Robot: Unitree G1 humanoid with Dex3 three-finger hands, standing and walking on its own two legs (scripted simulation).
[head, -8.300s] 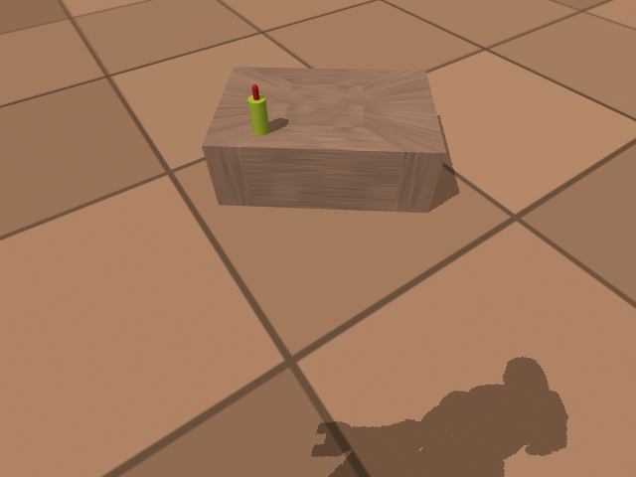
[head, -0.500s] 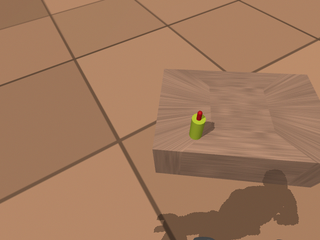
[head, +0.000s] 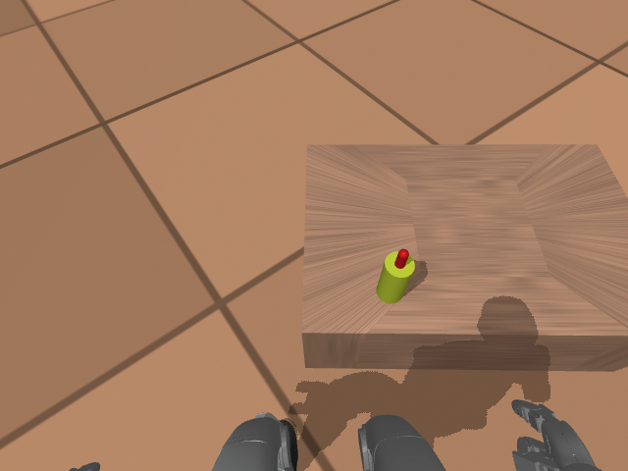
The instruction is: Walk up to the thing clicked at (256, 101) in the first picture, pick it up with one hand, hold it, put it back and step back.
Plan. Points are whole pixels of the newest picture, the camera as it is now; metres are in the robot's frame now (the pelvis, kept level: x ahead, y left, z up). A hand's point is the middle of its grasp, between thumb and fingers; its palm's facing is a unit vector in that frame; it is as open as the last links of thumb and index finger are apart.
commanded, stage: walk up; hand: right
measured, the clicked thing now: (396, 273) +0.50 -0.19 -0.32
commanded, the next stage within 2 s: none
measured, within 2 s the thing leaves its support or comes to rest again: neither
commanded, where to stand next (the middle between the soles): +0.09 +0.02 m, yaw +0 degrees
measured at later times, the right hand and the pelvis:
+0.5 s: hand out of the picture +0.11 -0.24 -0.16, palm faces -0.07 +0.94 -0.32, open 7.4 cm; pelvis +0.04 +0.03 +0.00, yaw +0 degrees
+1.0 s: hand (486, 448) +0.14 -0.22 -0.14, palm faces -0.06 +0.92 -0.39, open 7.4 cm; pelvis +0.03 +0.04 +0.00, yaw +2 degrees
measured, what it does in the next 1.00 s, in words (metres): steps on the spot: right foot, then left foot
